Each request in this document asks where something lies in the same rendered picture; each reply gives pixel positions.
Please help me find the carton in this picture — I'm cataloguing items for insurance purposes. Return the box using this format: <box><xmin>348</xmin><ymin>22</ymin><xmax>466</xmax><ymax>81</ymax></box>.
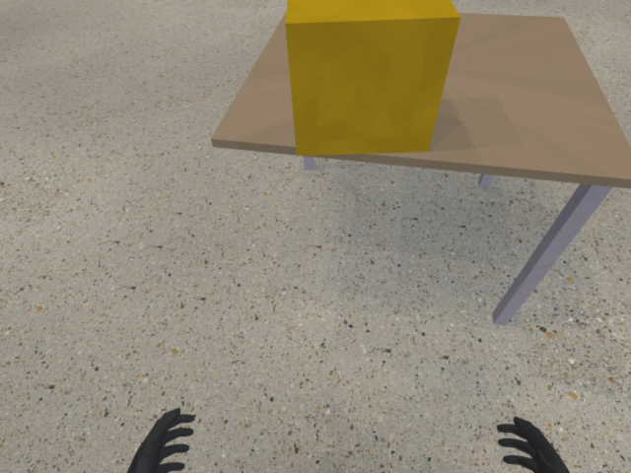
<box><xmin>285</xmin><ymin>0</ymin><xmax>460</xmax><ymax>156</ymax></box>

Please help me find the table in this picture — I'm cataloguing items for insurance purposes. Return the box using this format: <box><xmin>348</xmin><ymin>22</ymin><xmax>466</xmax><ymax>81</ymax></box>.
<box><xmin>211</xmin><ymin>13</ymin><xmax>631</xmax><ymax>325</ymax></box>

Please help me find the left robot hand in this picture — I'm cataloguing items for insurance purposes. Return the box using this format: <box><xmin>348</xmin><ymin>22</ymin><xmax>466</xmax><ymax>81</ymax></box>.
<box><xmin>127</xmin><ymin>408</ymin><xmax>195</xmax><ymax>473</ymax></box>

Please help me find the right robot hand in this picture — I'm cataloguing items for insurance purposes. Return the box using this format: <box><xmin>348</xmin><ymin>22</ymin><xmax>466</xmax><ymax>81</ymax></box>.
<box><xmin>497</xmin><ymin>417</ymin><xmax>570</xmax><ymax>473</ymax></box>

